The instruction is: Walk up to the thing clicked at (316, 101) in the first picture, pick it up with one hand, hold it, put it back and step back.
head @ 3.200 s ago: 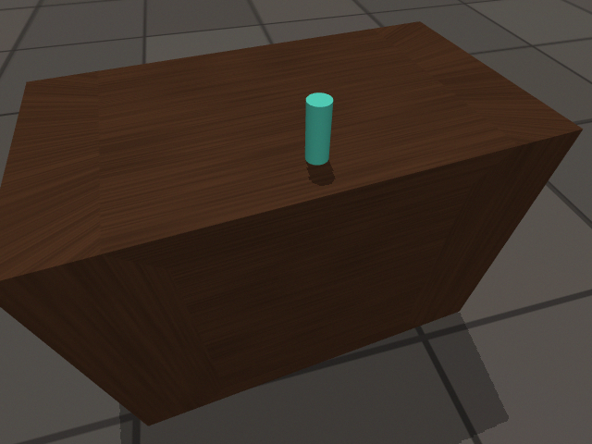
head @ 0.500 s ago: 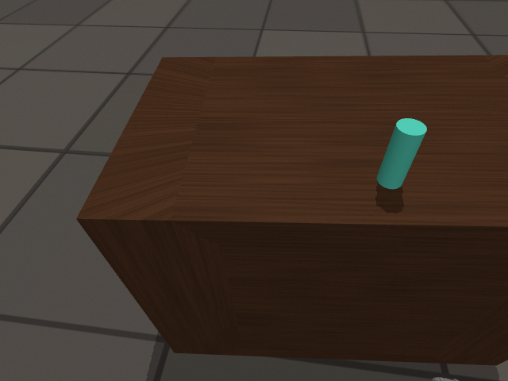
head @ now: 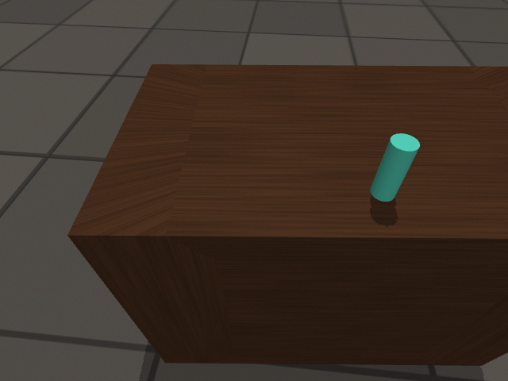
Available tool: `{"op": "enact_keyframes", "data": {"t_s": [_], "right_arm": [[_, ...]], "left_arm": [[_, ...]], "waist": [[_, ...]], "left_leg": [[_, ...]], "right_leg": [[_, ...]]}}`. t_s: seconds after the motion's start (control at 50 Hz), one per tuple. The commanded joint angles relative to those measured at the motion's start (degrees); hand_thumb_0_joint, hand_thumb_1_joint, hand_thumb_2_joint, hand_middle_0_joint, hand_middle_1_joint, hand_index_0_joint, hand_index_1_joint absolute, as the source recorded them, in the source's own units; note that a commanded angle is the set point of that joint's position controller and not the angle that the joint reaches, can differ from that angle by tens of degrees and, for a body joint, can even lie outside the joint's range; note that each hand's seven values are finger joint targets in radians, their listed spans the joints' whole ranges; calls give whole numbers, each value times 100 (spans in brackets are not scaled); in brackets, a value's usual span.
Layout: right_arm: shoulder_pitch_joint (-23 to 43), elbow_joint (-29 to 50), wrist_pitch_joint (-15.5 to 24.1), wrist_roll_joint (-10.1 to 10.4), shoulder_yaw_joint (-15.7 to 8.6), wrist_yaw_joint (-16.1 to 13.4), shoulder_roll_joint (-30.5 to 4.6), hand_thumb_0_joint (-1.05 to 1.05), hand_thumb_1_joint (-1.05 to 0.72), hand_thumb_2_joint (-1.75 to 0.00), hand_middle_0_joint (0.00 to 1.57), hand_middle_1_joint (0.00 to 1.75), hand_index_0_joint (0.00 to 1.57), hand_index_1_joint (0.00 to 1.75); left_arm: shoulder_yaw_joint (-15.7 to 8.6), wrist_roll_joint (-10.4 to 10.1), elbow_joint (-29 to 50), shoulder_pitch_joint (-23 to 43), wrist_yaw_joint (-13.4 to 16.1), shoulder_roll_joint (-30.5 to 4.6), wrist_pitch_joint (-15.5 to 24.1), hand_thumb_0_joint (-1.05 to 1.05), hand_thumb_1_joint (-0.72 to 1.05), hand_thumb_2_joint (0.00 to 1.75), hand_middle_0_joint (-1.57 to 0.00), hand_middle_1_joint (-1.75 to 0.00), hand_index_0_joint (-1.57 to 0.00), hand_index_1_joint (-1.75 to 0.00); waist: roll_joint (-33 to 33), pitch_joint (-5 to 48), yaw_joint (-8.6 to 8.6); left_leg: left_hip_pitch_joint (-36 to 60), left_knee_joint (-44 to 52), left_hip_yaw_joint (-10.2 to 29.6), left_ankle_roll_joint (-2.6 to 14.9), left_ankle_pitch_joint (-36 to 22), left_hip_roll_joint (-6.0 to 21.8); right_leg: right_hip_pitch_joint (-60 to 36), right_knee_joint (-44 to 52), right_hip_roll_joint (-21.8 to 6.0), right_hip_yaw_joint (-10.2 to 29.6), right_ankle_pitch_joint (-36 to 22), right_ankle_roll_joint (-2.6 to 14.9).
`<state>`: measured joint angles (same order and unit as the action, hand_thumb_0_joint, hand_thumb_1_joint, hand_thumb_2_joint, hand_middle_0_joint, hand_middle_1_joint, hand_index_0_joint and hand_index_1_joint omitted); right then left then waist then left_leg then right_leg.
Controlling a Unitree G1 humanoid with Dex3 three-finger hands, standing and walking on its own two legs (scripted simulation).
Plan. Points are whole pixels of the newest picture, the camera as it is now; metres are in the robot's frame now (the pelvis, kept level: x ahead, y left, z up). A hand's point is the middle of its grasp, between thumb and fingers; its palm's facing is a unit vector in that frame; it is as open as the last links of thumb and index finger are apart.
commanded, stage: walk up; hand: right
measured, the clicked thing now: (392, 169) +0.46 -0.24 +0.08
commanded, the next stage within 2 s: stand in 0.72 s
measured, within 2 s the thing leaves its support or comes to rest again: neither
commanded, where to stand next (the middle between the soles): +0.06 -0.01 m, yaw -3 degrees
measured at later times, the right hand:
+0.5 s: hand out of the picture +0.08 -0.25 -0.15, palm faces -0.01 +0.95 -0.32, open 7.4 cm
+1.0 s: hand out of the picture +0.09 -0.26 -0.15, palm faces -0.02 +0.94 -0.33, open 7.4 cm
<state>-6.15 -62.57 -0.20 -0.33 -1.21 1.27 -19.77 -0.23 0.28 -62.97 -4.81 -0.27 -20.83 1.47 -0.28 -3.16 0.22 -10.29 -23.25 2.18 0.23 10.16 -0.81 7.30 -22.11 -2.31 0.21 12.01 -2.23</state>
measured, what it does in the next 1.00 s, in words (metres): stands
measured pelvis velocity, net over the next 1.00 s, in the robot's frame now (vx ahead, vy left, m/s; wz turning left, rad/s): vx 0.01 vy -0.01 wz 0.00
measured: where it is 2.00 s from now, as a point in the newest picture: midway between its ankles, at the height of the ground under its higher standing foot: outside the picture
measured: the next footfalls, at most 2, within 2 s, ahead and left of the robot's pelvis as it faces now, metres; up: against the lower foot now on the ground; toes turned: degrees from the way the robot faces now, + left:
none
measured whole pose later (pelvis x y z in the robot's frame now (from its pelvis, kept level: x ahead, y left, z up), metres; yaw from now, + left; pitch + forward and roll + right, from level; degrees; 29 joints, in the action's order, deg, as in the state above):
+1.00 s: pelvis +0.01 -0.01 +0.00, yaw +0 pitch -2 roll +0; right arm -4.9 -64.9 0.5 -0.3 -0.2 0.9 -19.9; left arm -0.2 0.7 -64.7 -5.6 -0.6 -20.1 0.6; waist -0.2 -3.4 0.1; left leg -8.1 -19.1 2.3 -0.6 9.0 -0.2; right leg 5.6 -18.9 -1.8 0.1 11.3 -1.7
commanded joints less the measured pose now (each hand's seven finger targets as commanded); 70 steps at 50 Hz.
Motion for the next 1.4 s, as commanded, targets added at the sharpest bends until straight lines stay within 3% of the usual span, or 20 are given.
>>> {"op": "enact_keyframes", "data": {"t_s": [0.0, 0.14, 0.24, 0.4, 0.68, 0.72, 0.78, 0.88, 1.0, 1.28, 1.38], "right_arm": [[365, 307, 126, -5, -253, -99, -1261, 0, -90, -90, 20, 30, 20, 30], [460, 226, 105, -14, -248, -90, -1246, 0, -90, -90, 20, 30, 20, 30], [418, 185, 99, -13, -251, -88, -1236, 0, -90, -90, 20, 30, 20, 30], [463, 166, 84, -19, -238, -83, -1246, 0, -90, -90, 20, 30, 20, 30], [366, 102, 77, -11, -237, -103, -1253, 0, -90, -90, 20, 30, 20, 30], [326, 79, 168, -7, -163, -131, -1241, 0, -90, -90, 20, 30, 20, 30], [333, 51, 197, -3, -151, -142, -1264, 0, -90, -90, 20, 30, 20, 30], [348, 74, 194, 5, -117, -145, -1239, 0, -90, -90, 20, 30, 20, 30], [327, 84, 201, -2, -104, -152, -1246, 0, -90, -90, 20, 30, 20, 30], [333, 93, 192, 6, -77, -158, -1272, 0, -90, -90, 20, 30, 20, 30], [290, 99, 186, 5, -82, -161, -1259, 0, -90, -90, 20, 30, 20, 30]], "left_arm": [[-222, 15, 213, 190, 112, -1248, 120, 0, 90, 90, -20, -30, -20, -30], [-210, 31, 144, 316, 109, -1216, 114, 0, 90, 90, -20, -30, -20, -30], [-220, 39, 126, 352, 113, -1220, 122, 0, 90, 90, -20, -30, -20, -30], [-224, 56, 100, 280, 104, -1225, 96, 0, 90, 90, -20, -30, -20, -30], [-252, 62, 104, 218, 113, -1212, 72, 0, 90, 90, -20, -30, -20, -30], [-215, 20, 58, 67, 92, -1142, 29, 0, 90, 90, -20, -30, -20, -30], [-214, 20, 85, 96, 84, -1163, 24, 0, 90, 90, -20, -30, -20, -30], [-208, 38, 103, 86, 74, -1186, 26, 0, 90, 90, -20, -30, -20, -30], [-211, 26, 138, 76, 71, -1199, 28, 0, 90, 90, -20, -30, -20, -30], [-207, 31, 137, 22, 56, -1162, 18, 0, 90, 90, -20, -30, -20, -30], [-211, 28, 146, 41, 68, -1200, 30, 0, 90, 90, -20, -30, -20, -30]], "waist": [[130, 564, 26], [125, 450, 2], [82, 509, -23], [115, 381, -3], [79, 569, -8], [-24, 498, -2], [18, 502, -17], [62, 493, -33], [70, 590, -30], [65, 477, -15], [17, 530, -41]], "left_leg": [[126, 472, 547, 190, -709, 689], [141, 618, 531, 155, -431, 661], [256, 630, 477, 131, -539, 655], [158, 750, 524, 136, -73, 642], [285, 653, 474, 132, -565, 643], [352, 697, 566, 118, -975, 766], [406, 653, 541, 97, -1078, 770], [326, 680, 511, 76, -833, 742], [409, 608, 465, 74, -1150, 767], [413, 619, 468, 57, -834, 756], [461, 576, 476, 42, -1044, 767]], "right_leg": [[-186, 407, -495, 306, -702, 322], [-86, 501, -484, 324, -516, 285], [-112, 533, -499, 318, -567, 274], [-30, 571, -472, 335, -330, 282], [-198, 516, -497, 315, -704, 290], [-129, 509, -503, 337, -647, 280], [-111, 551, -522, 351, -678, 282], [-204, 626, -532, 357, -619, 274], [-258, 624, -557, 368, -852, 292], [-192, 677, -530, 362, -648, 302], [-201, 671, -535, 359, -791, 303]]}}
